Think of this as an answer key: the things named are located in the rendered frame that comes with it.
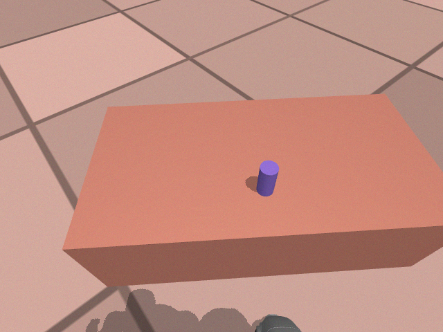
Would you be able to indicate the can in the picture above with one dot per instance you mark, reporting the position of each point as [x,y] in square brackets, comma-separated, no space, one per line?
[267,177]

